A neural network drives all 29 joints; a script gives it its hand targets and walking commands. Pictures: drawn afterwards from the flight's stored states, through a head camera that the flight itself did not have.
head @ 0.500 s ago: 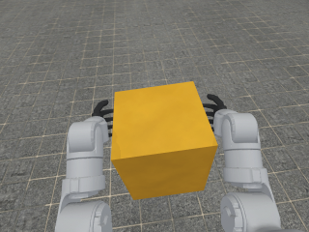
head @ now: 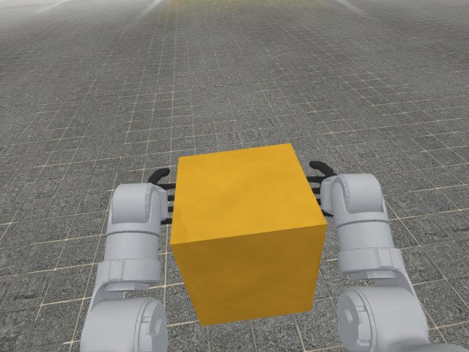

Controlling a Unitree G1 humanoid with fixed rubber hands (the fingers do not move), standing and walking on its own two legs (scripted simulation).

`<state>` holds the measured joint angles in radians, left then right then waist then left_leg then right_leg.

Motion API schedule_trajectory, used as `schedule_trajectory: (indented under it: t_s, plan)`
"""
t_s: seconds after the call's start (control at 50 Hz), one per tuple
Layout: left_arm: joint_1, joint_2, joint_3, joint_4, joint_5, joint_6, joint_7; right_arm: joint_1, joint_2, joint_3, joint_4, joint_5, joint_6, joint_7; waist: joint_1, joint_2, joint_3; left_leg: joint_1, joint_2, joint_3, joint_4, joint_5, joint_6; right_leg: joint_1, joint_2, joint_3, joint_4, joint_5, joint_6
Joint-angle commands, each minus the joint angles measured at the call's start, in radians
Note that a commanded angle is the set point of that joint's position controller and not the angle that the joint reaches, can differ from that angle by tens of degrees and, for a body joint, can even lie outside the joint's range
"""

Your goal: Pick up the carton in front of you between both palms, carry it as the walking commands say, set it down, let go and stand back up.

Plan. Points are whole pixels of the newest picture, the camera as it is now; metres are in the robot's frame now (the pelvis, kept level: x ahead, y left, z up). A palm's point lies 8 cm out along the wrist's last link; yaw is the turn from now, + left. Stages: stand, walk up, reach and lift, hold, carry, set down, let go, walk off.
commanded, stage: carry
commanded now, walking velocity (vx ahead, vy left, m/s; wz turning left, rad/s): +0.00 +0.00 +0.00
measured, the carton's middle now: (245, 234) +0.34 -0.01 +0.05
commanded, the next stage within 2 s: none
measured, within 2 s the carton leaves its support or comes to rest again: neither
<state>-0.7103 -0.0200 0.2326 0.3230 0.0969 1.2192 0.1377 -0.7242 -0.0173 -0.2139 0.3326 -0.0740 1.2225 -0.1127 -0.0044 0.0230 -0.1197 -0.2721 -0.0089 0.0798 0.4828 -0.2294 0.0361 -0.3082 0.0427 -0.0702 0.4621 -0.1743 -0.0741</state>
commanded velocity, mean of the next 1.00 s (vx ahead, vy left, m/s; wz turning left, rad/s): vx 0.00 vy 0.00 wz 0.00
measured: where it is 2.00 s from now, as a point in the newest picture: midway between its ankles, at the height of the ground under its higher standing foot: outside the picture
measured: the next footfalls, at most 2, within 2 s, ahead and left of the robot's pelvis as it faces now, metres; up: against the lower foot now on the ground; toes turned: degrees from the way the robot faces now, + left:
none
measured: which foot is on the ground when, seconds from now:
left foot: down 0.00-1.00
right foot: down 0.00-1.00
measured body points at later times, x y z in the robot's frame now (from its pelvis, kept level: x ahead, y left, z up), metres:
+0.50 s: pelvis -0.02 +0.00 +0.00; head -0.04 -0.01 +0.45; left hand +0.34 +0.15 +0.13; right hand +0.35 -0.16 +0.13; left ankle +0.02 +0.10 -0.74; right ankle +0.04 -0.07 -0.74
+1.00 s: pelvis -0.02 +0.00 +0.00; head -0.04 +0.00 +0.45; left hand +0.34 +0.15 +0.13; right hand +0.34 -0.15 +0.13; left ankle +0.02 +0.10 -0.74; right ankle +0.04 -0.07 -0.74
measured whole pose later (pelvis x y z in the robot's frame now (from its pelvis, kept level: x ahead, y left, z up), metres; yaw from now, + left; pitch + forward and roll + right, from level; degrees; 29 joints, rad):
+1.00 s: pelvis -0.02 +0.00 +0.00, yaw +0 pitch +0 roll +0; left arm -0.73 -0.01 0.22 0.30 0.09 1.23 0.13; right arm -0.74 -0.01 -0.23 0.31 -0.08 1.23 -0.12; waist 0.00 0.01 -0.08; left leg -0.30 -0.01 0.08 0.49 -0.20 0.04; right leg -0.33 0.04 -0.08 0.45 -0.14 -0.07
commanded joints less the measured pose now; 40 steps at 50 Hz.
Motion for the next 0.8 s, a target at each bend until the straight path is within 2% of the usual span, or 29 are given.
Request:
schedule_trajectory:
  t_s: [0.0, 0.08, 0.1, 0.12, 0.14, 0.16, 0.18, 0.2, 0.22, 0.26, 0.3, 0.32, 0.34, 0.38, 0.42, 0.44, 0.46, 0.5, 0.52, 0.54, 0.58, 0.62, 0.64, 0.66, 0.68, 0.7, 0.72, 0.74, 0.78]
  plan:
    - [-0.728, -1.108, -0.457, -0.086, -0.424, -0.019, -0.251, -0.734, 1.127, 0.468, -0.112, 0.429, -0.031, 0.232, 0.016, -0.042, -0.308, 0.076, 0.119, -0.123, -0.07, -0.019, 0.02, 0.11, -0.187, 0.175, -0.123, -0.019, -0.022]
    - [-0.824, -1.114, -0.496, -0.157, -0.429, -0.026, -0.244, -0.78, 1.167, 0.468, -0.11, 0.431, -0.027, 0.234, 0.005, -0.011, -0.298, 0.101, 0.129, -0.121, -0.081, 0.041, 0.012, 0.094, -0.173, 0.154, -0.088, 0.009, -0.012]
    - [-0.818, -1.141, -0.492, -0.143, -0.465, -0.018, -0.25, -0.779, 1.139, 0.473, -0.166, 0.434, -0.033, 0.229, 0.015, -0.037, -0.316, 0.079, 0.131, -0.127, -0.071, 0.028, 0.018, 0.123, -0.162, 0.151, -0.086, 0.046, -0.012]
    - [-0.783, -1.087, -0.494, -0.151, -0.443, -0.02, -0.247, -0.749, 1.148, 0.477, -0.111, 0.436, -0.02, 0.23, 0.005, -0.057, -0.31, 0.098, 0.13, -0.117, -0.068, 0.046, 0.022, 0.121, -0.172, 0.144, -0.09, 0.064, -0.014]
    - [-0.742, -1.096, -0.467, -0.074, -0.417, -0.009, -0.246, -0.732, 1.115, 0.441, -0.093, 0.405, -0.021, 0.229, 0.001, -0.002, -0.297, 0.087, 0.126, -0.11, -0.071, 0.035, 0.021, 0.098, -0.179, 0.16, -0.096, 0.049, -0.017]
    - [-0.751, -1.099, -0.486, -0.111, -0.429, -0.018, -0.253, -0.728, 1.139, 0.453, -0.085, 0.404, -0.015, 0.229, -0.006, -0.035, -0.324, 0.109, 0.127, -0.116, -0.053, 0.009, 0.023, 0.096, -0.182, 0.166, -0.1, 0.006, -0.008]
    - [-0.812, -1.096, -0.485, -0.136, -0.435, -0.018, -0.253, -0.718, 1.149, 0.456, -0.071, 0.409, -0.023, 0.231, 0.009, -0.036, -0.304, 0.074, 0.133, -0.131, -0.059, 0.056, 0.017, 0.127, -0.182, 0.158, -0.094, 0.062, -0.007]
    - [-0.763, -1.099, -0.45, -0.084, -0.415, -0.011, -0.252, -0.712, 1.146, 0.439, -0.061, 0.409, -0.021, 0.233, 0.003, -0.069, -0.301, 0.072, 0.111, -0.113, -0.043, 0.027, 0.011, 0.11, -0.173, 0.157, -0.099, 0.052, 0.009]
    - [-0.759, -1.135, -0.454, -0.077, -0.433, -0.02, -0.257, -0.75, 1.124, 0.458, -0.129, 0.406, -0.027, 0.23, 0.012, -0.056, -0.321, 0.083, 0.122, -0.114, -0.031, 0.039, 0.022, 0.117, -0.194, 0.181, -0.122, 0.071, -0.003]
    - [-0.772, -1.103, -0.469, -0.088, -0.446, -0.023, -0.26, -0.744, 1.152, 0.442, -0.071, 0.419, -0.026, 0.232, 0.007, -0.015, -0.294, 0.064, 0.12, -0.113, -0.047, 0.007, 0.003, 0.108, -0.187, 0.167, -0.113, 0.036, -0.016]
    - [-0.78, -1.134, -0.467, -0.118, -0.435, -0.023, -0.257, -0.77, 1.149, 0.46, -0.126, 0.426, -0.028, 0.235, 0.01, -0.036, -0.326, 0.088, 0.114, -0.116, -0.047, 0.033, 0.013, 0.094, -0.177, 0.168, -0.115, -0.007, -0.015]
    - [-0.793, -1.121, -0.47, -0.106, -0.435, -0.023, -0.252, -0.798, 1.142, 0.464, -0.145, 0.437, -0.028, 0.231, 0.016, -0.066, -0.321, 0.1, 0.126, -0.118, -0.047, 0.048, 0.007, 0.105, -0.179, 0.15, -0.089, 0.029, -0.006]
    - [-0.807, -1.128, -0.476, -0.156, -0.44, -0.022, -0.249, -0.773, 1.158, 0.46, -0.127, 0.431, -0.022, 0.228, -0.01, -0.052, -0.331, 0.092, 0.138, -0.134, -0.047, 0.114, 0.011, 0.109, -0.164, 0.135, -0.067, 0.091, -0.012]
    - [-0.841, -1.112, -0.52, -0.21, -0.464, -0.019, -0.237, -0.811, 1.157, 0.488, -0.177, 0.462, -0.025, 0.224, 0.012, -0.021, -0.375, 0.105, 0.15, -0.136, -0.038, 0.13, 0.023, 0.147, -0.172, 0.139, -0.027, 0.153, -0.014]
    - [-0.804, -1.142, -0.499, -0.146, -0.445, -0.009, -0.238, -0.762, 1.149, 0.471, -0.142, 0.42, -0.018, 0.212, 0.018, -0.038, -0.363, 0.103, 0.113, -0.104, -0.016, 0.07, 0.01, 0.145, -0.195, 0.156, -0.067, 0.135, -0.011]
    - [-0.769, -1.135, -0.496, -0.118, -0.459, -0.005, -0.24, -0.741, 1.114, 0.468, -0.178, 0.41, -0.019, 0.218, 0.014, -0.012, -0.351, 0.093, 0.126, -0.122, -0.015, 0.076, 0.016, 0.144, -0.191, 0.172, -0.079, 0.171, -0.028]
    - [-0.749, -1.106, -0.497, -0.136, -0.451, -0.011, -0.242, -0.741, 1.143, 0.479, -0.127, 0.428, -0.01, 0.225, 0.002, -0.036, -0.35, 0.106, 0.114, -0.115, -0.019, 0.012, 0.019, 0.114, -0.196, 0.191, -0.105, 0.113, -0.02]
    - [-0.767, -1.119, -0.502, -0.153, -0.44, -0.014, -0.239, -0.724, 1.16, 0.476, -0.102, 0.425, -0.01, 0.231, 0.009, -0.085, -0.347, 0.081, 0.126, -0.114, -0.02, 0.021, 0.02, 0.129, -0.181, 0.159, -0.091, 0.108, -0.019]
    - [-0.753, -1.131, -0.506, -0.132, -0.458, -0.013, -0.247, -0.739, 1.135, 0.471, -0.156, 0.429, -0.022, 0.235, 0.002, -0.041, -0.368, 0.1, 0.128, -0.116, -0.033, 0.03, 0.026, 0.146, -0.183, 0.17, -0.094, 0.094, -0.019]
    - [-0.816, -1.146, -0.515, -0.165, -0.454, -0.021, -0.247, -0.763, 1.148, 0.491, -0.166, 0.426, -0.024, 0.236, 0.005, -0.041, -0.35, 0.085, 0.125, -0.117, -0.023, 0.034, 0.023, 0.127, -0.178, 0.161, -0.097, 0.097, -0.017]
    - [-0.791, -1.138, -0.514, -0.147, -0.44, -0.014, -0.242, -0.737, 1.136, 0.474, -0.123, 0.412, -0.018, 0.238, 0.004, 0.008, -0.349, 0.1, 0.122, -0.109, -0.027, 0.035, 0.012, 0.114, -0.187, 0.169, -0.09, 0.11, -0.023]
    - [-0.759, -1.135, -0.499, -0.126, -0.454, -0.02, -0.25, -0.749, 1.124, 0.476, -0.148, 0.406, -0.018, 0.225, 0.003, -0.052, -0.339, 0.079, 0.153, -0.127, -0.048, 0.08, 0.017, 0.134, -0.166, 0.125, -0.069, 0.127, -0.012]
    - [-0.801, -1.106, -0.503, -0.177, -0.445, -0.025, -0.245, -0.714, 1.159, 0.467, -0.088, 0.421, -0.014, 0.229, -0.007, -0.028, -0.352, 0.099, 0.142, -0.141, -0.056, 0.084, 0.028, 0.126, -0.175, 0.133, -0.041, 0.103, -0.014]
    - [-0.82, -1.121, -0.511, -0.152, -0.441, -0.018, -0.241, -0.733, 1.151, 0.474, -0.088, 0.409, -0.025, 0.227, 0.011, -0.004, -0.326, 0.057, 0.147, -0.134, -0.046, 0.049, 0.031, 0.129, -0.164, 0.143, -0.064, 0.103, -0.014]
    - [-0.771, -1.111, -0.492, -0.132, -0.419, -0.01, -0.239, -0.723, 1.134, 0.465, -0.1, 0.401, -0.02, 0.229, 0.017, -0.023, -0.317, 0.047, 0.123, -0.121, -0.035, 0.029, 0.021, 0.129, -0.194, 0.169, -0.078, 0.105, 0.007]
    - [-0.766, -1.104, -0.475, -0.138, -0.427, -0.014, -0.237, -0.735, 1.143, 0.462, -0.104, 0.419, -0.014, 0.231, 0.013, -0.034, -0.322, 0.079, 0.124, -0.117, -0.033, 0.019, 0.024, 0.111, -0.188, 0.166, -0.091, 0.089, -0.019]
    - [-0.77, -1.131, -0.507, -0.15, -0.451, -0.015, -0.239, -0.742, 1.126, 0.476, -0.156, 0.43, -0.031, 0.231, 0.008, -0.037, -0.333, 0.086, 0.124, -0.131, -0.048, 0.044, 0.018, 0.12, -0.185, 0.162, -0.082, 0.039, -0.002]
    - [-0.785, -1.107, -0.512, -0.173, -0.446, -0.025, -0.24, -0.751, 1.159, 0.488, -0.145, 0.438, -0.028, 0.232, 0.007, -0.054, -0.344, 0.075, 0.138, -0.12, -0.026, 0.028, 0.023, 0.132, -0.187, 0.166, -0.103, 0.08, -0.002]
    - [-0.756, -1.105, -0.495, -0.129, -0.445, -0.014, -0.241, -0.7, 1.12, 0.453, -0.089, 0.408, -0.011, 0.233, 0.0, -0.003, -0.316, 0.075, 0.134, -0.131, -0.064, 0.006, 0.029, 0.112, -0.176, 0.157, -0.082, 0.023, -0.015]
